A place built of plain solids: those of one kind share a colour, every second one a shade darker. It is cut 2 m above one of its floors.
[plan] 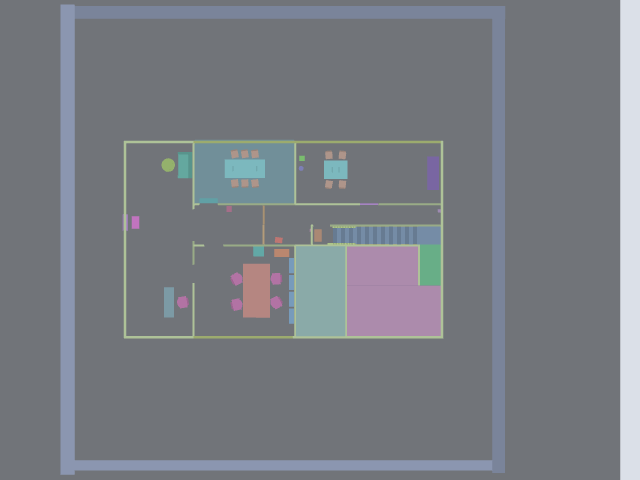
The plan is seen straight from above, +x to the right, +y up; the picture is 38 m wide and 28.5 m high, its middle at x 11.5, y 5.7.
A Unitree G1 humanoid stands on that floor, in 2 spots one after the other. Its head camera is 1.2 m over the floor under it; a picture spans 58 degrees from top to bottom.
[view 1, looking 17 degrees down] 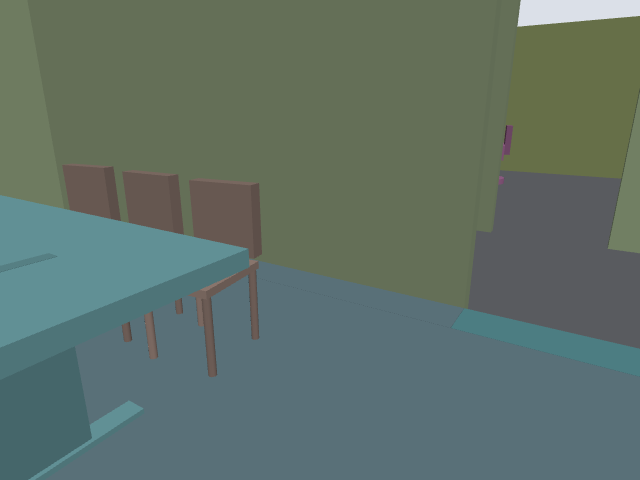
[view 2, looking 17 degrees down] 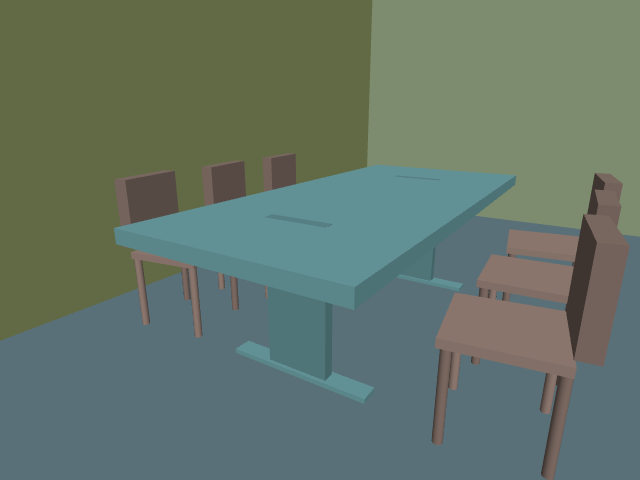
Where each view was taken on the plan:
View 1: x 4.89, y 10.45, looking -58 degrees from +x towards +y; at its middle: wall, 3.17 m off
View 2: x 4.89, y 8.88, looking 33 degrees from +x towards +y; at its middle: meeting_table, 1.58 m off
